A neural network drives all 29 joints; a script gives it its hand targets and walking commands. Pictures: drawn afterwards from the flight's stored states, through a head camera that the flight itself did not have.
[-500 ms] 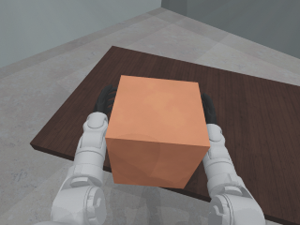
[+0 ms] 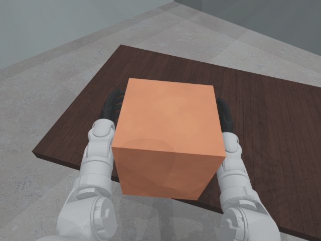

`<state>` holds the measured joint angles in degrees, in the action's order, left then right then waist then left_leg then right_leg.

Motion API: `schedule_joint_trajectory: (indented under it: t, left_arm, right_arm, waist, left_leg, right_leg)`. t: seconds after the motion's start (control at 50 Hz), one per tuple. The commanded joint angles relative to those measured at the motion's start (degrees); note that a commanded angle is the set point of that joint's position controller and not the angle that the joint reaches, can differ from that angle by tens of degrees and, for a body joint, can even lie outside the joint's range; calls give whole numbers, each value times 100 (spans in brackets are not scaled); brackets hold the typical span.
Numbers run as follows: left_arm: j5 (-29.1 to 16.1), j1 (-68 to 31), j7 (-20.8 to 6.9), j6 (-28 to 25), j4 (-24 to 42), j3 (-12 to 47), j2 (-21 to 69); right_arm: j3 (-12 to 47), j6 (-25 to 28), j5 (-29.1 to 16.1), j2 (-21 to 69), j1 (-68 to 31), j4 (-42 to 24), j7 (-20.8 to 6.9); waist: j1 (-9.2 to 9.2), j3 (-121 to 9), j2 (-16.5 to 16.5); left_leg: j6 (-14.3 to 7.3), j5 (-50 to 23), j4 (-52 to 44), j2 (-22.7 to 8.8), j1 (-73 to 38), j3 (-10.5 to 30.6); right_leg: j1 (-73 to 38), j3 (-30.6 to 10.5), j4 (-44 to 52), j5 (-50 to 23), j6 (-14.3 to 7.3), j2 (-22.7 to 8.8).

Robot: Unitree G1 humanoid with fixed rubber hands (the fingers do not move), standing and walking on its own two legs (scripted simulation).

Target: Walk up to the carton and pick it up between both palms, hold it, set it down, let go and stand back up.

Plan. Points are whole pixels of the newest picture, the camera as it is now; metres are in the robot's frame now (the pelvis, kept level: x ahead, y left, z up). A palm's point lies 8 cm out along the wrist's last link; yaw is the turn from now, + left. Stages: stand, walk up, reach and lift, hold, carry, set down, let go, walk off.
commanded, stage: set down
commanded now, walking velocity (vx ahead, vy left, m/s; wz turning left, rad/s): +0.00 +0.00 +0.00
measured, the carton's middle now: (165, 143) +0.33 -0.01 +0.04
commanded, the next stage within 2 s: none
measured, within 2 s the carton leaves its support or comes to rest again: neither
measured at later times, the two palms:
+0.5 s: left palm (111, 124) +0.40 +0.14 +0.04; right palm (217, 139) +0.37 -0.16 +0.02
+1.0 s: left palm (94, 113) +0.39 +0.18 +0.09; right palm (247, 124) +0.36 -0.22 +0.10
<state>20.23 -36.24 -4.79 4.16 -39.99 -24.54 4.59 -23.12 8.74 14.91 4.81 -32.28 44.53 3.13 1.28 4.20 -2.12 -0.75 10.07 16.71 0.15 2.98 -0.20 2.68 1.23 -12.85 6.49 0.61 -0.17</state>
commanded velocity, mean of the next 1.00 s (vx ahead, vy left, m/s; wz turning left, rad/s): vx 0.00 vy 0.00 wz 0.00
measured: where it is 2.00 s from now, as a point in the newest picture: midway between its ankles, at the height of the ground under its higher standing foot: outside the picture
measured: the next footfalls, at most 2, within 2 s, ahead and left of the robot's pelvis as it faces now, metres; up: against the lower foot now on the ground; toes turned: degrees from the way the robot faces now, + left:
none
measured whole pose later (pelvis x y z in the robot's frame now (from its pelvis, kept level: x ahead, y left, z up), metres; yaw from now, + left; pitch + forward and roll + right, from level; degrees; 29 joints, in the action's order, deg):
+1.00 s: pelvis -0.02 +0.00 -0.01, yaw -3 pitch +2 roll -1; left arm -9.1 -39.4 3.6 8.1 -47.1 -2.1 -14.4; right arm 0.3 -2.6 -17.5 -14.4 -38.7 50.2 5.9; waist 0.6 -3.0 -1.1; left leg -0.3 12.4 25.3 -1.6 15.4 -2.0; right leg 15.6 -0.2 -20.3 7.2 -0.1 1.3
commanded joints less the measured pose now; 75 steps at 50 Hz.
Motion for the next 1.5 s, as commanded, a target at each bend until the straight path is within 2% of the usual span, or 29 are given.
schedule_joint_trajectory:
  t: [0.0, 0.16, 0.26, 0.3, 0.36, 0.44, 0.52, 0.64, 0.76, 0.78, 0.82, 0.84, 0.92, 0.94, 0.96, 0.98, 1.06, 1.08, 1.1, 1.16, 1.18, 1.22, 1.24, 1.34, 1.38, 1.4, 1.42, 1.46, 1.48]
  left_arm:
    - [126, -2233, -392, -239, 22, 1428, 2494]
    - [194, -2081, -349, -334, -37, 1189, 2152]
    - [188, -1873, -15, -447, -57, 803, 936]
    - [-33, -1785, 326, -559, 159, 719, -139]
    - [-769, -2212, 836, -795, 209, 1246, -752]
    - [-1451, -2382, 1028, -1132, 137, 1490, -1042]
    - [-1700, -2099, 1030, -1305, 189, 1628, -1318]
    - [-2052, -2004, 922, -1214, -10, 1607, -1723]
    - [-2396, -2226, 792, -776, 372, 1834, -1978]
    - [-2399, -2085, 754, -683, 17, 1903, -1924]
    - [-2582, -2435, 746, -517, 172, 2062, -1956]
    - [-2703, -2793, 784, -426, 565, 2073, -2203]
    - [-2987, -3125, 867, 201, 670, 2199, -2492]
    - [-3001, -3035, 847, 320, 302, 2222, -2480]
    - [-3083, -3333, 848, 409, 545, 2188, -2634]
    - [-3152, -3505, 898, 527, 840, 2159, -2789]
    - [-3224, -3614, 928, 1031, 887, 2071, -3018]
    - [-3189, -3417, 879, 1148, 382, 2093, -2898]
    - [-3209, -3681, 862, 1218, 642, 2025, -3004]
    - [-3279, -3932, 870, 1468, 532, 2064, -3156]
    - [-3244, -3779, 846, 1507, 88, 2081, -3106]
    - [-3334, -4108, 870, 1577, 385, 2091, -3258]
    - [-3343, -4105, 841, 1621, 25, 2118, -3260]
    - [-3371, -4211, 751, 1747, 109, 2042, -3420]
    - [-3321, -4184, 719, 1817, 642, 1944, -3510]
    - [-3295, -4163, 674, 1857, 384, 1917, -3504]
    - [-3286, -4167, 657, 1896, 820, 1843, -3566]
    - [-3231, -4035, 644, 2029, 897, 1810, -3609]
    - [-3280, -4186, 660, 2122, 1523, 1761, -3706]
  right_arm:
    - [1446, 304, 271, 2448, -2170, -223, -530]
    - [1241, 336, 379, 2177, -1897, -141, -484]
    - [900, 387, 252, 983, -1526, 51, -260]
    - [799, 435, -115, -149, -1372, 91, -1]
    - [1454, 560, -1188, -820, -1951, 192, 376]
    - [1868, 638, -1821, -1160, -2403, -318, 632]
    - [2008, 737, -2099, -1573, -2268, -590, 685]
    - [2310, 581, -2674, -2127, -2262, -155, 595]
    - [2512, 109, -3261, -2447, -2506, -160, 432]
    - [2553, -21, -3267, -2337, -2404, 164, 396]
    - [2341, -213, -3245, -2462, -2605, 90, 336]
    - [2262, -307, -3266, -2632, -2844, -350, 312]
    - [2180, -940, -3292, -2723, -3159, -687, 251]
    - [2186, -1109, -3203, -2581, -3113, -433, 238]
    - [2064, -1227, -3153, -2675, -3346, -765, 250]
    - [1992, -1321, -3170, -2767, -3480, -1119, 261]
    - [1904, -1748, -3167, -2857, -3688, -1269, 351]
    - [1983, -1878, -3142, -2685, -3594, -857, 367]
    - [1857, -1937, -3124, -2829, -3824, -1111, 385]
    - [1811, -2178, -3116, -2909, -4074, -1173, 447]
    - [1896, -2271, -3100, -2765, -3962, -784, 457]
    - [1821, -2351, -3173, -2920, -4203, -1084, 468]
    - [1906, -2433, -3180, -2864, -4244, -769, 477]
    - [2092, -2565, -3446, -2939, -4398, -842, 505]
    - [2090, -2562, -3571, -3013, -4302, -1085, 538]
    - [2138, -2595, -3541, -2923, -4343, -922, 554]
    - [2147, -2597, -3618, -3001, -4322, -1250, 561]
    - [2232, -2690, -3679, -3001, -4211, -1218, 568]
    - [2135, -2713, -3749, -3162, -4284, -1662, 584]
  waist:
    - [81, -1469, 227]
    - [75, -1307, 211]
    - [-15, -1288, 287]
    - [-72, -1599, 372]
    - [-156, -2407, 611]
    - [-156, -3801, 421]
    - [-65, -4660, 377]
    - [-46, -4230, 134]
    - [-49, -3728, 403]
    - [-4, -3235, 375]
    - [59, -3121, 565]
    - [-17, -3459, 617]
    - [-42, -3287, 578]
    - [-36, -2896, 497]
    - [-88, -3163, 420]
    - [-107, -3532, 460]
    - [-83, -3676, 366]
    - [-42, -3230, 210]
    - [-73, -3513, 185]
    - [-6, -3497, 160]
    - [32, -3053, 84]
    - [54, -3350, 173]
    - [56, -3069, 141]
    - [72, -3386, 141]
    - [112, -3704, 325]
    - [147, -3514, 280]
    - [110, -3739, 284]
    - [108, -3573, 329]
    - [111, -3970, 432]
  left_leg:
    - [276, -1005, -178, 46, -261, -515]
    - [259, -980, -191, 25, -236, -545]
    - [280, -1083, -123, -15, -284, -596]
    - [328, -1318, -3, -38, -260, -616]
    - [409, -1929, 481, -60, -78, -555]
    - [389, -2281, 969, -24, 301, -438]
    - [498, -3131, 1333, -1, 159, -334]
    - [486, -3114, 1337, 4, 334, -245]
    - [506, -2621, 1131, 15, 118, -236]
    - [473, -2383, 1094, 2, 142, -195]
    - [503, -1901, 976, -28, 55, -148]
    - [487, -1800, 910, -23, -96, -182]
    - [347, -1101, 643, -21, 44, -150]
    - [267, -677, 562, -21, 280, -112]
    - [221, -527, 470, 1, 340, -147]
    - [217, -595, 432, 6, 299, -153]
    - [211, -790, 447, 45, 306, -169]
    - [169, -625, 450, 39, 432, -141]
    - [159, -543, 405, 58, 425, -157]
    - [129, -309, 336, 54, 540, -145]
    - [85, -119, 326, 48, 668, -111]
    - [132, -171, 301, 53, 639, -114]
    - [105, -82, 289, 38, 767, -89]
    - [132, -698, 387, 104, 670, -116]
    - [204, -1221, 453, 123, 423, -132]
    - [182, -1178, 520, 132, 475, -116]
    - [200, -1336, 510, 158, 350, -156]
    - [195, -1336, 476, 156, 298, -147]
    - [247, -1564, 483, 161, 111, -176]
  right_leg:
    - [-380, 481, 14, -562, 175, 152]
    - [-369, 468, 2, -534, 189, 154]
    - [-253, 412, -2, -474, 164, 165]
    - [-229, 354, -123, -727, 146, 206]
    - [5, 185, -378, -1254, 13, 308]
    - [-229, 32, -807, -2192, -29, 299]
    - [-261, 34, -1150, -3178, -14, 365]
    - [-92, -42, -1181, -3293, 39, 387]
    - [222, -49, -879, -2310, -17, 410]
    - [445, -37, -814, -1897, -47, 395]
    - [808, 15, -678, -1093, -99, 378]
    - [809, -1, -617, -973, -95, 365]
    - [782, -30, -561, -497, -104, 294]
    - [870, -64, -558, -111, -94, 252]
    - [768, -90, -524, -71, -73, 214]
    - [623, -94, -575, -308, -65, 217]
    - [449, -73, -652, -616, -25, 247]
    - [501, -78, -637, -417, -30, 220]
    - [423, -70, -604, -357, -14, 229]
    - [362, -83, -584, -257, -25, 196]
    - [457, -93, -580, -72, -44, 180]
    - [359, -71, -602, -188, -32, 195]
    - [371, -80, -590, -117, -37, 172]
    - [50, -59, -648, -837, -7, 210]
    - [-211, -32, -689, -1426, 26, 237]
    - [-178, -25, -705, -1351, 19, 231]
    - [-336, -27, -700, -1579, 48, 245]
    - [-337, -24, -684, -1607, 50, 237]
    - [-430, -17, -675, -1827, 58, 268]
